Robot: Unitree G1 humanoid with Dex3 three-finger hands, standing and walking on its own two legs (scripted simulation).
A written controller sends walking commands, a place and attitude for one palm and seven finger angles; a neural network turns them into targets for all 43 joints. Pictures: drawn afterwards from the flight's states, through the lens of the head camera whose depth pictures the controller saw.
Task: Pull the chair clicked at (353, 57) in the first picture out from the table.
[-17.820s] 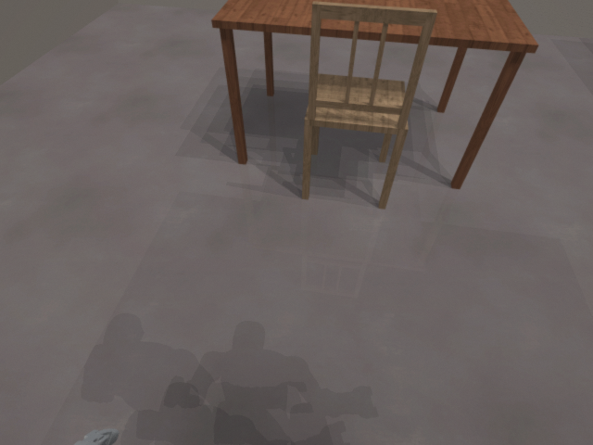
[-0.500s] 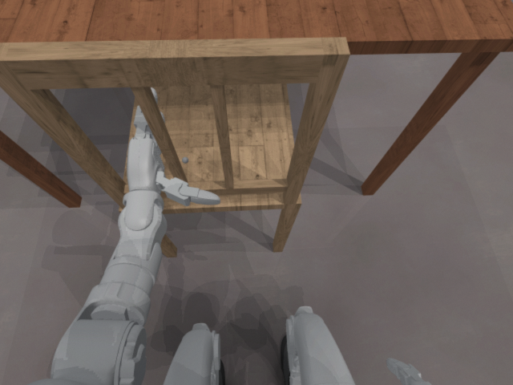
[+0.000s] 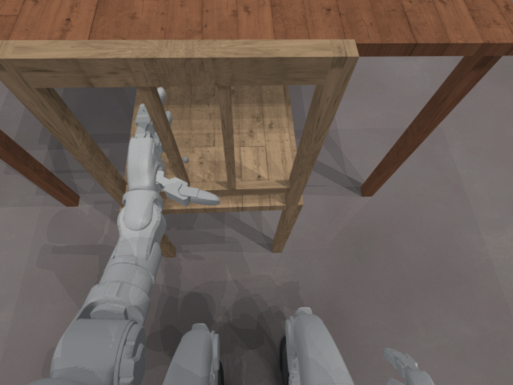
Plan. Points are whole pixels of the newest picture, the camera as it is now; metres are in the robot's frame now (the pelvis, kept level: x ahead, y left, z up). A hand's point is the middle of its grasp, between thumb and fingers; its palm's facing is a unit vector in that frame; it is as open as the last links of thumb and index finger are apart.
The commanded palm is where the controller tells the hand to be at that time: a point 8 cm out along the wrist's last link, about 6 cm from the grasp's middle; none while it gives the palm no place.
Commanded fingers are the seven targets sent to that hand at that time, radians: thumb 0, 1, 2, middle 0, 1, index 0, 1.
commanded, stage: hook a spindle and tug to test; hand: left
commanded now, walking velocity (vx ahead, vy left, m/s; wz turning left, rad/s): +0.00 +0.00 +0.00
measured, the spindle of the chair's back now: (170, 147) +0.47 +0.11 +0.02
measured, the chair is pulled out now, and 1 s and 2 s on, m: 0.00 0.01 0.06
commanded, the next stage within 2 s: step backward, pulling the chair out in 1.30 s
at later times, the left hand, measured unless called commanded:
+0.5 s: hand (188, 159) +0.45 +0.09 +0.02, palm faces +0.00 -1.00 -0.02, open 8.9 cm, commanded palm +0.42 +0.13 +0.02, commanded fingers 0.00 0.68 0.80 -0.50 -1.45 -0.50 -1.45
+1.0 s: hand (190, 165) +0.44 +0.08 +0.02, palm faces +0.00 -1.00 -0.02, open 4.8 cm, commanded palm +0.40 +0.13 +0.02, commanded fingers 0.00 0.90 0.90 -0.50 -1.45 -0.50 -1.45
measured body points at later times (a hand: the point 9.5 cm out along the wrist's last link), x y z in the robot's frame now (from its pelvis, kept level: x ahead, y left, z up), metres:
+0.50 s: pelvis +0.01 +0.00 +0.00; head +0.15 +0.00 +0.43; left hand +0.44 +0.14 +0.03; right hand +0.08 -0.26 -0.13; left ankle +0.00 +0.11 -0.62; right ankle +0.05 -0.13 -0.62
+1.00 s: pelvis +0.02 +0.00 +0.01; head +0.16 -0.01 +0.44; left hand +0.43 +0.14 +0.03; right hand +0.11 -0.26 -0.12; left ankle +0.00 +0.11 -0.62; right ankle +0.05 -0.13 -0.62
